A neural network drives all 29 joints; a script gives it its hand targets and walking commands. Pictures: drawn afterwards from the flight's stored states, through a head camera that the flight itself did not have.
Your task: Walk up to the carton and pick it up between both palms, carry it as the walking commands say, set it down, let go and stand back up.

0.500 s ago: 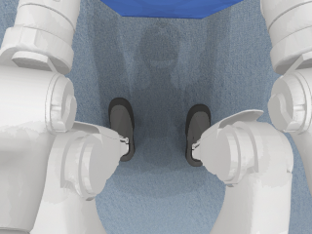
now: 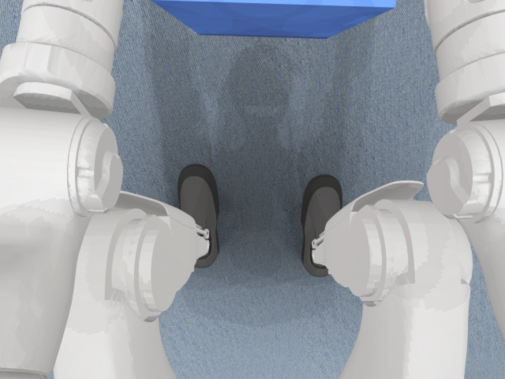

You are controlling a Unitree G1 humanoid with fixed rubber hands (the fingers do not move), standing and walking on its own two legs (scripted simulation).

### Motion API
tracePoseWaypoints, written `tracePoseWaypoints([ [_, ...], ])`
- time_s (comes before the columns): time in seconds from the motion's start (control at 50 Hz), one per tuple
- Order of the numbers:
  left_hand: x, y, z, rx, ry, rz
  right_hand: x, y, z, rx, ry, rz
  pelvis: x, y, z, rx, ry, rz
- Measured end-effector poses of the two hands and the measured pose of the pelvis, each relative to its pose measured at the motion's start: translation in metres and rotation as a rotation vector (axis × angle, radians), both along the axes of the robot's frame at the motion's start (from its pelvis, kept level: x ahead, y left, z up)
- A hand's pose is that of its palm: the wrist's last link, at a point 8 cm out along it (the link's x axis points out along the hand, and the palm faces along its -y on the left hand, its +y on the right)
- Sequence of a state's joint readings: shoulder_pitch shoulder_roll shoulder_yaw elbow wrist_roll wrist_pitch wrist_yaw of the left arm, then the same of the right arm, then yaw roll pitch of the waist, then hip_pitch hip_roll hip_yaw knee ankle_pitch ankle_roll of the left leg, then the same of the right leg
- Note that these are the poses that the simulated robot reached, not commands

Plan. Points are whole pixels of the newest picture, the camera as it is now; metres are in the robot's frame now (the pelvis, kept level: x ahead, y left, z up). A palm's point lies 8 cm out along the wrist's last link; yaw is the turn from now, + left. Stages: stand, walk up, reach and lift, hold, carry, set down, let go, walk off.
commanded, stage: reach and lift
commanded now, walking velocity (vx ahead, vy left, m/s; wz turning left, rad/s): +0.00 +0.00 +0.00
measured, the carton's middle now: out of the picture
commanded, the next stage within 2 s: none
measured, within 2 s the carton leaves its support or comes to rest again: leaves its support in 0.16 s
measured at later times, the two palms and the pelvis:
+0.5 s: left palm out of the picture +0.60 +0.12 -0.12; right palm out of the picture +0.58 -0.17 -0.12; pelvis +0.00 +0.00 +0.01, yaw -2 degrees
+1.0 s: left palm out of the picture +0.59 +0.12 -0.07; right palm out of the picture +0.57 -0.17 -0.07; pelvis -0.01 +0.00 +0.04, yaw -4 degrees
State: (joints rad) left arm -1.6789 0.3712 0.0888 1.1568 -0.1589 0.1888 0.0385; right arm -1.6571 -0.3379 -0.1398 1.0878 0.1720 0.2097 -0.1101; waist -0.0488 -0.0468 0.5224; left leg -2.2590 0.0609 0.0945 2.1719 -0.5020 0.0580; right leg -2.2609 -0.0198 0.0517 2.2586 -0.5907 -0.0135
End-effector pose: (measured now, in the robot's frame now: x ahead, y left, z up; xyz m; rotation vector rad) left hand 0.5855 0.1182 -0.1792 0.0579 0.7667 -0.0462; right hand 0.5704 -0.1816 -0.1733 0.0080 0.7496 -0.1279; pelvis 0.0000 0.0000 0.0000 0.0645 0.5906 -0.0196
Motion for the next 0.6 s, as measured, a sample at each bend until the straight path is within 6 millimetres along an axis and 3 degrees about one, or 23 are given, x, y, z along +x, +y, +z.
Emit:
tracePoseWaypoints([
  [0.18,0.004,0.003,0.008,0.046,0.009,0.048,0.004,0.009,0.009,-0.002,-0.008,-0.02,0.0,-0.002,0.001,0.007,-0.006,-0.007],
  [0.42,0.012,-0.001,0.053,0.062,-0.035,0.043,0.008,0.009,0.051,-0.048,-0.055,-0.056,-0.003,-0.003,0.006,0.006,-0.061,-0.025],
  [0.6,0.014,-0.002,0.066,0.06,-0.035,0.043,0.01,0.009,0.065,-0.053,-0.054,-0.056,-0.003,-0.001,0.012,0.002,-0.071,-0.04],
])
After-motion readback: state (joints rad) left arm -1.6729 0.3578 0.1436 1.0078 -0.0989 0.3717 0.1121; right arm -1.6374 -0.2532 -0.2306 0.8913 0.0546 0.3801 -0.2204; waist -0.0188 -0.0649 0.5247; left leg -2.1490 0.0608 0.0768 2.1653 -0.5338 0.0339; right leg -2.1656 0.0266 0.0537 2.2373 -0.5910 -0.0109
